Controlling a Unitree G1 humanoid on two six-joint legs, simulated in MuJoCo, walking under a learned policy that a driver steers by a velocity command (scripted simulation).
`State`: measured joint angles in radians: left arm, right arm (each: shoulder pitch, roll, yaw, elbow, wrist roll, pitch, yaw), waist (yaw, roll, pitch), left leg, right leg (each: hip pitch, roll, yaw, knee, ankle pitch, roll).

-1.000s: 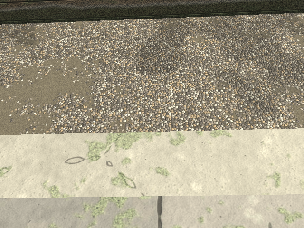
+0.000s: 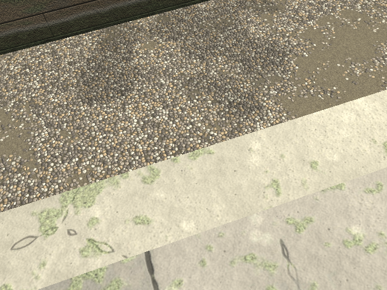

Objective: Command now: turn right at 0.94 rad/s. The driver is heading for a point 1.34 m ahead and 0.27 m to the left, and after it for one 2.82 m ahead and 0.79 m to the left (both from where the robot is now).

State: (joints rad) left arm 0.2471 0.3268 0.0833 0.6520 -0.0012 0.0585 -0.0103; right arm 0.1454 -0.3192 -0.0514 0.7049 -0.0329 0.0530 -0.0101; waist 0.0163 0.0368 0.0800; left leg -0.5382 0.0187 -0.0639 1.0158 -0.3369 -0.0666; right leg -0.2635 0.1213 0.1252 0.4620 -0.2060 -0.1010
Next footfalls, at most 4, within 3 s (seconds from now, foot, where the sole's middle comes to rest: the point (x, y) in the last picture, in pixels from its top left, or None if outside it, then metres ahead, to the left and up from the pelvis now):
0.32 left None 0.14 0.12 -0.78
0.72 right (262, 284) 0.44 -0.13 -0.78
1.10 left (188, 232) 0.63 0.12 -0.78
1.54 right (233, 213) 0.70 -0.04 -0.78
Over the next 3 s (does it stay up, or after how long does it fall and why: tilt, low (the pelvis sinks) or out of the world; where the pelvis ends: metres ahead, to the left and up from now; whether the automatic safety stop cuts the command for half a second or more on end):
stays up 0.75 -0.09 -0.04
